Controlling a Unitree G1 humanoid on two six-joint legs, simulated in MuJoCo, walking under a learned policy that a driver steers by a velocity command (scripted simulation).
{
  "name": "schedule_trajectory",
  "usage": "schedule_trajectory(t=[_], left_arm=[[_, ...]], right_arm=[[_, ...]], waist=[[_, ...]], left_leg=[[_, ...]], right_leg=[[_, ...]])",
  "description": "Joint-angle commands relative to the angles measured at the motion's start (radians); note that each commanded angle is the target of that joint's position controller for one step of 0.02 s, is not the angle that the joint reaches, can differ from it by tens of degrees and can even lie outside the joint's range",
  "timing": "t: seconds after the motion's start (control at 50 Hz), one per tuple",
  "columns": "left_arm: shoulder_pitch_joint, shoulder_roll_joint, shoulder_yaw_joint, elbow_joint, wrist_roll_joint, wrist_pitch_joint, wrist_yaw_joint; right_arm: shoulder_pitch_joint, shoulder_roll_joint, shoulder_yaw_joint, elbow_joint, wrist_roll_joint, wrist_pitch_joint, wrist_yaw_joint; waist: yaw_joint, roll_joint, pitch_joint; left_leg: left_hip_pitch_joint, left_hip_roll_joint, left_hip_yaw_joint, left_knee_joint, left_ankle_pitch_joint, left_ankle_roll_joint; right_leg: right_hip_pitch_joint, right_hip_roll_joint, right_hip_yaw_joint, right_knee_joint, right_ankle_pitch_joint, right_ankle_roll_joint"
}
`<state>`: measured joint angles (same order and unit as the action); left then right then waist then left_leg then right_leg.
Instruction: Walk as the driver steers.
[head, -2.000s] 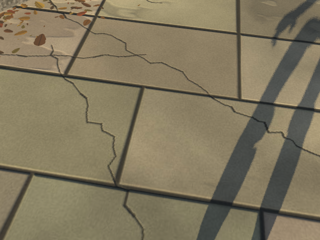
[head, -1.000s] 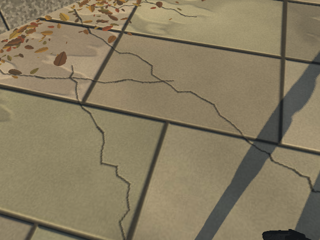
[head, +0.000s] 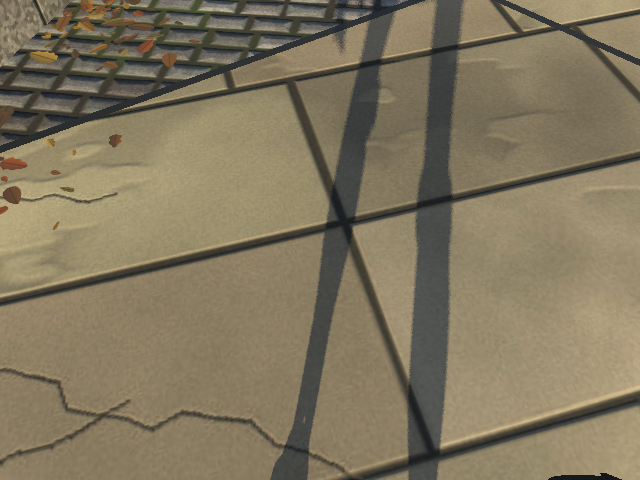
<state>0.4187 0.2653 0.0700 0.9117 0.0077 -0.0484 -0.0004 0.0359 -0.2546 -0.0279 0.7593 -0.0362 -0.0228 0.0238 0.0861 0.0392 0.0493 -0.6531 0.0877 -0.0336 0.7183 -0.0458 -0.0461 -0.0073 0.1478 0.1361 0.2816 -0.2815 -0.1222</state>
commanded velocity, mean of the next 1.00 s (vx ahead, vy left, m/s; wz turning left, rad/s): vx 0.12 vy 0.00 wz -0.14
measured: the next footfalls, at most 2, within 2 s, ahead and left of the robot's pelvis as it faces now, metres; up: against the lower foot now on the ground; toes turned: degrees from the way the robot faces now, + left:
left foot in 0.12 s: +0.26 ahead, +0.12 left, +0.00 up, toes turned -3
right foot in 0.52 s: +0.20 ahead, -0.08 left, +0.00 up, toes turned -4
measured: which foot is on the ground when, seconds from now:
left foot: up 0.00-0.10, down 0.12-1.00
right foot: down 0.00-0.12, up 0.14-0.50, down 0.52-1.00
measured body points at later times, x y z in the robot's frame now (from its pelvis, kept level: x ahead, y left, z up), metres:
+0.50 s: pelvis +0.15 +0.04 +0.00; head +0.17 +0.04 +0.45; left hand +0.27 +0.27 -0.14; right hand +0.18 -0.21 -0.14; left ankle +0.22 +0.13 -0.74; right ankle +0.16 -0.08 -0.74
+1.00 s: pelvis +0.18 +0.02 +0.00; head +0.18 +0.02 +0.45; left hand +0.22 +0.26 -0.15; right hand +0.16 -0.21 -0.15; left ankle +0.22 +0.13 -0.74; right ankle +0.16 -0.08 -0.74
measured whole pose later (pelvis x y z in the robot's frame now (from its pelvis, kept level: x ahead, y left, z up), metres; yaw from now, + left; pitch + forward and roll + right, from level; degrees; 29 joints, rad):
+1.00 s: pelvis +0.18 +0.02 +0.00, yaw -6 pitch -2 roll +0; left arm 0.26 0.18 -0.01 1.11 0.00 -0.01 0.04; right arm 0.29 -0.19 0.00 1.08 -0.01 0.00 -0.03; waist -0.01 0.01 0.02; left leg -0.20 0.00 0.04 0.39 -0.16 0.02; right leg -0.14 0.04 0.02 0.38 -0.22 -0.03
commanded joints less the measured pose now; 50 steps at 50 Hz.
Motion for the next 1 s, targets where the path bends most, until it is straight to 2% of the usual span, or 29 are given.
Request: schedule_trajectory(t=[0.02,0.06,0.08,0.1,0.12,0.14,0.16,0.18,0.2,0.22,0.26,0.3,0.34,0.38,0.42,0.46,0.48,0.5,0.52,0.54,0.56,0.58,0.62,0.68,0.72,1.0], left_arm=[[0.060,0.160,0.033,-0.034,0.008,-0.005,0.014],[0.026,0.161,0.032,-0.038,0.009,-0.006,0.023],[0.011,0.168,0.032,-0.040,0.008,-0.011,0.023],[-0.016,0.175,0.032,-0.041,-0.004,-0.019,0.018],[-0.016,0.129,0.020,-0.071,-0.017,-0.029,0.015],[0.176,0.014,0.000,-0.068,-0.060,-0.020,0.026],[0.186,0.124,0.015,-0.040,-0.014,-0.006,0.037],[0.097,0.131,0.021,-0.036,-0.001,0.003,0.033],[0.030,0.115,0.016,-0.048,0.007,0.007,0.026],[-0.007,0.100,0.012,-0.053,0.010,0.017,0.016],[0.019,0.070,0.006,-0.039,0.021,0.047,0.001],[0.025,0.051,-0.001,-0.030,0.016,0.061,-0.001],[-0.009,0.035,-0.013,-0.029,0.017,0.070,0.002],[-0.064,0.026,-0.026,-0.029,0.018,0.079,0.005],[-0.107,0.035,-0.032,-0.026,0.016,0.087,0.007],[-0.130,0.035,-0.038,-0.019,0.018,0.086,0.011],[-0.129,0.029,-0.042,-0.011,0.022,0.080,0.014],[-0.143,0.039,-0.045,-0.010,0.027,0.070,0.020],[-0.140,0.075,-0.043,-0.011,0.037,0.057,0.028],[-0.193,0.140,-0.031,-0.011,0.021,0.052,0.033],[-0.214,0.083,-0.046,0.001,0.005,0.045,0.026],[-0.237,0.050,-0.056,0.010,0.003,0.039,0.024],[-0.221,0.050,-0.055,0.036,0.000,0.034,0.029],[-0.178,0.042,-0.053,0.073,-0.005,0.031,0.032],[-0.168,0.037,-0.053,0.090,-0.003,0.030,0.032],[-0.123,0.005,-0.064,0.187,-0.002,0.033,0.042]], right_arm=[[-0.137,-0.081,-0.010,-0.113,0.007,-0.029,0.000],[-0.035,-0.097,-0.014,-0.085,0.005,-0.044,-0.008],[0.065,-0.122,-0.024,-0.051,0.003,-0.053,-0.018],[0.192,-0.139,-0.032,-0.016,-0.001,-0.068,-0.028],[0.324,-0.191,-0.042,0.000,-0.017,-0.084,-0.039],[0.346,-0.272,-0.060,-0.008,-0.025,-0.075,-0.033],[0.328,-0.223,-0.060,-0.017,0.018,-0.054,-0.026],[0.243,-0.137,-0.037,-0.025,0.028,-0.052,-0.025],[0.184,-0.075,-0.017,-0.023,0.026,-0.052,-0.024],[0.176,-0.052,-0.007,-0.011,0.025,-0.054,-0.027],[0.188,-0.065,-0.005,0.022,0.026,-0.057,-0.028],[0.174,-0.078,-0.004,0.035,0.018,-0.064,-0.025],[0.156,-0.081,0.000,0.048,0.011,-0.062,-0.024],[0.167,-0.091,0.000,0.063,0.011,-0.052,-0.024],[0.192,-0.106,-0.005,0.078,0.013,-0.032,-0.023],[0.191,-0.117,-0.009,0.085,0.017,-0.010,-0.025],[0.181,-0.111,-0.006,0.086,0.022,-0.001,-0.029],[0.202,-0.097,-0.002,0.094,0.019,0.005,-0.031],[0.219,-0.069,0.006,0.092,0.017,0.005,-0.030],[0.298,-0.029,0.011,0.101,0.033,0.007,-0.027],[0.302,-0.031,0.013,0.139,0.032,0.016,-0.031],[0.288,-0.041,0.008,0.147,0.030,0.019,-0.032],[0.285,-0.066,0.001,0.167,0.023,0.018,-0.031],[0.294,-0.047,0.006,0.203,0.022,0.011,-0.034],[0.286,-0.039,0.008,0.220,0.024,0.009,-0.038],[0.302,-0.014,0.015,0.317,0.025,0.019,-0.055]], waist=[[0.006,-0.111,0.010],[-0.040,-0.124,-0.014],[-0.076,-0.130,-0.059],[-0.147,-0.104,-0.115],[-0.189,-0.040,-0.231],[-0.110,0.229,-0.414],[-0.110,0.106,-0.451],[-0.095,0.028,-0.299],[-0.087,0.001,-0.198],[-0.086,0.032,-0.150],[-0.055,0.074,-0.132],[-0.031,0.072,-0.151],[-0.024,0.085,-0.147],[-0.042,0.114,-0.146],[-0.068,0.122,-0.139],[-0.067,0.100,-0.106],[-0.056,0.076,-0.081],[-0.056,0.036,-0.050],[-0.065,-0.044,-0.039],[-0.141,-0.178,-0.020],[-0.130,-0.168,-0.025],[-0.139,-0.153,0.002],[-0.128,-0.153,0.015],[-0.110,-0.079,0.009],[-0.103,-0.054,0.000],[-0.100,-0.035,0.001]], left_leg=[[0.000,-0.058,0.032,-0.102,0.013,0.023],[0.185,-0.098,0.041,-0.189,-0.007,0.060],[0.314,-0.128,0.049,-0.213,-0.007,0.082],[0.477,-0.111,0.052,-0.296,0.115,0.105],[0.726,0.064,-0.087,-0.255,0.342,0.143],[1.008,0.418,-0.457,-0.182,0.872,0.328],[0.920,0.390,-0.554,-0.235,0.796,0.361],[0.772,0.324,-0.406,-0.281,0.708,0.334],[0.673,0.257,-0.288,-0.312,0.669,0.293],[0.615,0.211,-0.211,-0.346,0.662,0.267],[0.492,0.157,-0.121,-0.389,0.653,0.246],[0.443,0.144,-0.070,-0.401,0.669,0.257],[0.403,0.131,-0.033,-0.412,0.603,0.256],[0.375,0.117,-0.023,-0.427,0.438,0.247],[0.358,0.115,-0.054,-0.444,0.184,0.245],[0.314,0.111,-0.089,-0.449,-0.089,0.232],[0.268,0.103,-0.097,-0.440,-0.196,0.209],[0.227,0.092,-0.107,-0.434,-0.269,0.169],[0.202,0.061,-0.090,-0.381,-0.289,0.123],[0.260,-0.051,0.009,-0.346,-0.289,0.085],[0.456,-0.055,0.022,-0.342,-0.231,0.071],[0.512,-0.044,0.007,-0.354,-0.174,0.066],[0.515,-0.019,-0.013,-0.363,-0.138,0.071],[0.457,-0.007,-0.024,-0.391,-0.128,0.073],[0.455,-0.005,-0.026,-0.400,-0.125,0.070],[0.489,0.005,-0.032,-0.393,-0.086,0.079]], right_leg=[[0.044,-0.265,0.185,0.029,0.598,-0.094],[0.015,-0.247,0.159,0.114,0.782,-0.036],[0.007,-0.231,0.156,0.205,0.896,-0.009],[-0.027,-0.187,0.121,0.362,0.893,0.017],[-0.174,-0.131,0.097,0.593,0.587,0.041],[-0.425,0.040,-0.009,0.962,-0.338,0.081],[-0.465,0.000,0.013,1.059,-0.304,0.072],[-0.474,-0.035,0.025,1.048,-0.221,0.084],[-0.491,-0.068,0.007,0.988,-0.183,0.094],[-0.488,-0.091,0.005,0.939,-0.165,0.103],[-0.378,-0.089,-0.018,0.867,-0.125,0.117],[-0.328,-0.081,-0.034,0.793,-0.108,0.126],[-0.295,-0.098,-0.061,0.651,-0.091,0.130],[-0.243,-0.119,-0.093,0.520,-0.055,0.128],[-0.207,-0.127,-0.120,0.436,-0.042,0.126],[-0.160,-0.127,-0.138,0.324,-0.011,0.115],[-0.106,-0.128,-0.142,0.227,0.032,0.102],[-0.071,-0.151,-0.100,0.129,0.067,0.089],[-0.050,-0.257,0.031,0.041,0.086,0.068],[-0.167,-0.352,0.151,-0.006,0.068,0.018],[-0.333,-0.356,0.146,-0.048,-0.057,0.007],[-0.376,-0.303,0.109,-0.058,-0.123,0.038],[-0.347,-0.244,0.055,-0.052,-0.092,0.072],[-0.245,-0.234,0.028,-0.009,0.033,0.066],[-0.222,-0.234,0.021,0.003,0.066,0.060],[-0.199,-0.223,-0.009,0.019,0.143,0.062]])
